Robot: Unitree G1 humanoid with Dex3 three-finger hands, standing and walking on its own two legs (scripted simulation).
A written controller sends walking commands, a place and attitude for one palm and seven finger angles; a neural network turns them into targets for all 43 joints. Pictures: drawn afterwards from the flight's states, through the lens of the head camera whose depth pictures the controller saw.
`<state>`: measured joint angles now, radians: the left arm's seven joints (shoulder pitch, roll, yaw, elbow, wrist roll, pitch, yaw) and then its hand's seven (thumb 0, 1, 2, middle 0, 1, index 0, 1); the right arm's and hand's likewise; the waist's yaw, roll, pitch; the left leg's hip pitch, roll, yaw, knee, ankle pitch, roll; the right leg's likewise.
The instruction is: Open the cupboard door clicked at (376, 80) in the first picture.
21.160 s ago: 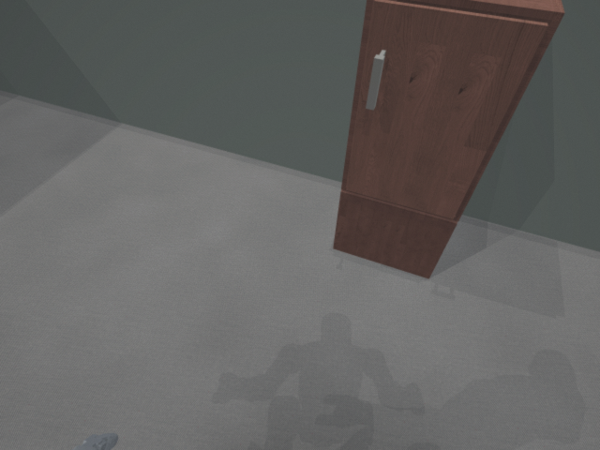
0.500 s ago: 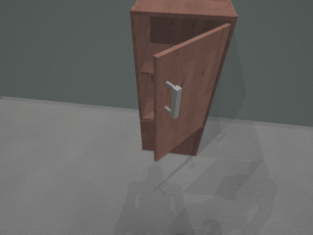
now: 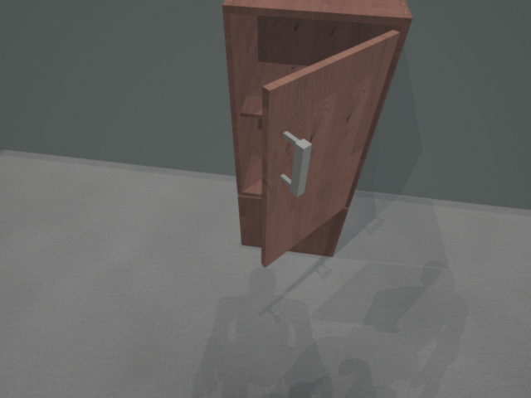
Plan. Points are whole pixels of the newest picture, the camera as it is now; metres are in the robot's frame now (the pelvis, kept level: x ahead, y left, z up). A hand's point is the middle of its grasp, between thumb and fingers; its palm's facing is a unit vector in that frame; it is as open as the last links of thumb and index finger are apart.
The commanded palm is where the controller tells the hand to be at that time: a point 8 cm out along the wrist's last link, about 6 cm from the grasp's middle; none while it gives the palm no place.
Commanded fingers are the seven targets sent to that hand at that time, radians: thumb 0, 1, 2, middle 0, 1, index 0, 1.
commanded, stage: look to check the result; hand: left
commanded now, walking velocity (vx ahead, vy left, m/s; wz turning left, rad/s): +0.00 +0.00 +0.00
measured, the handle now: (293, 164) +0.54 -0.02 +0.02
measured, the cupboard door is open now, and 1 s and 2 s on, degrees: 49 49 49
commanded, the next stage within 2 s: walk to a spot facing it in 0.16 s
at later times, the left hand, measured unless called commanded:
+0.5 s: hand out of the picture +0.01 +0.17 -0.18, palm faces +0.01 -0.98 -0.19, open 7.3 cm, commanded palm none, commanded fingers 0.00 0.90 0.90 -0.20 -0.30 -0.20 -0.30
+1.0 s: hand out of the picture +0.09 +0.15 -0.16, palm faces -0.20 -0.95 -0.26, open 7.3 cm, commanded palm none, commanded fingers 0.00 0.90 0.90 -0.20 -0.30 -0.20 -0.30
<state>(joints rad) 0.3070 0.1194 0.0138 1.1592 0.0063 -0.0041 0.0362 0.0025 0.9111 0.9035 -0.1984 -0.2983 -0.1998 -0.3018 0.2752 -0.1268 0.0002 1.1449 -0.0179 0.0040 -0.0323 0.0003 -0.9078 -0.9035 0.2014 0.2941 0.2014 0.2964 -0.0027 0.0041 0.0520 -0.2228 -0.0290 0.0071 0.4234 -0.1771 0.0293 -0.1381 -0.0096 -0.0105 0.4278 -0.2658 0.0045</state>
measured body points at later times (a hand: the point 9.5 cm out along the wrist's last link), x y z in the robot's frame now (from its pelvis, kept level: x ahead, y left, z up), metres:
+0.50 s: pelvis +0.00 +0.00 +0.00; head +0.03 -0.01 +0.44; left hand +0.01 +0.22 -0.16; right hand +0.00 -0.23 -0.17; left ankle +0.03 +0.10 -0.74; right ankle -0.02 -0.12 -0.74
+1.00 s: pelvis +0.01 -0.03 +0.00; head +0.06 -0.06 +0.45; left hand +0.10 +0.20 -0.14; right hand +0.07 -0.31 -0.14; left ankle +0.03 +0.13 -0.67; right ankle -0.02 -0.11 -0.74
